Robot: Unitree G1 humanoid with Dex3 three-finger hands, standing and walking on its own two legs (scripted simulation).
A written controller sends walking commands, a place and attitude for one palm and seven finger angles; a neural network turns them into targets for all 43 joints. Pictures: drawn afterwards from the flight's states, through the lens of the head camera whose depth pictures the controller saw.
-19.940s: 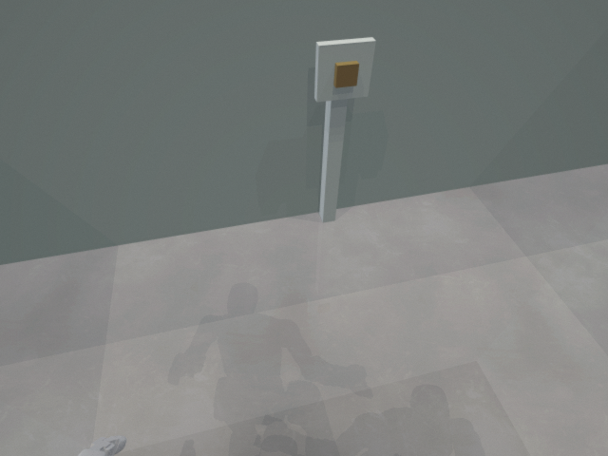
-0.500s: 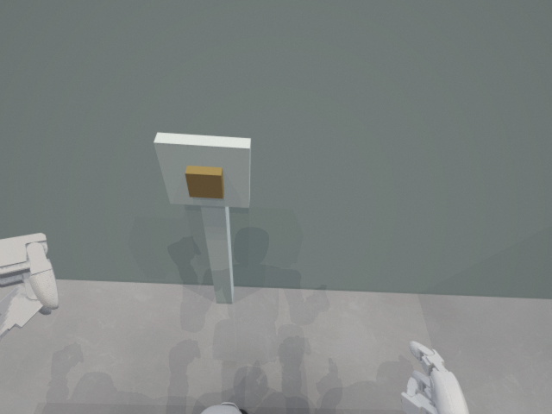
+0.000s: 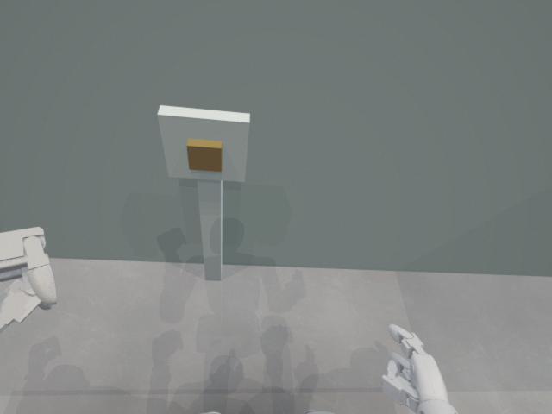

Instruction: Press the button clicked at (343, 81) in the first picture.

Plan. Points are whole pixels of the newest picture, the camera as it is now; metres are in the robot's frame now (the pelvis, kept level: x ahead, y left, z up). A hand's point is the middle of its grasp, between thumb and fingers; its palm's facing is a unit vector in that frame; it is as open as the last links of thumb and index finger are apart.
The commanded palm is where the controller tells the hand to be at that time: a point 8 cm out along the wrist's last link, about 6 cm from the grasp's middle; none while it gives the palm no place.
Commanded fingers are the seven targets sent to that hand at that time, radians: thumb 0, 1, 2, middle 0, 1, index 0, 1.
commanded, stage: stop stepping back and stand still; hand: left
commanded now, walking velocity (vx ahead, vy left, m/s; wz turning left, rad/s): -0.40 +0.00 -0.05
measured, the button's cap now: (205, 154) +0.61 +0.19 -0.05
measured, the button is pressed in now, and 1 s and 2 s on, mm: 0 0 0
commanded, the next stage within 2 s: let the arm hang, fingers relaxed in 1.50 s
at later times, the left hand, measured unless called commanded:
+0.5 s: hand out of the picture +0.08 +0.22 +0.15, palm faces +0.44 -0.81 -0.38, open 3.1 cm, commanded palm +0.03 +0.25 +0.17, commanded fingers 0.00 0.90 0.90 -1.30 -1.50 -1.30 -1.50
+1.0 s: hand out of the picture +0.05 +0.22 +0.15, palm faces +0.35 -0.84 -0.41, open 3.1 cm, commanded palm -0.01 +0.26 +0.17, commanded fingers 0.00 0.90 0.90 -1.30 -1.50 -1.30 -1.50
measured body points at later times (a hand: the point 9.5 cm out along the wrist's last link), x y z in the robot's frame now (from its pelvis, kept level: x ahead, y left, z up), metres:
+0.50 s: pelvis -0.10 -0.03 -0.01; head -0.12 -0.03 +0.44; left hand +0.05 +0.26 +0.17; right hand +0.01 -0.31 -0.10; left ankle -0.11 +0.09 -0.74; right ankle -0.19 -0.13 -0.74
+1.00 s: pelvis -0.14 -0.02 +0.00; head -0.14 -0.01 +0.45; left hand +0.03 +0.26 +0.17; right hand +0.03 -0.24 -0.08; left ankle -0.10 +0.09 -0.74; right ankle -0.19 -0.13 -0.74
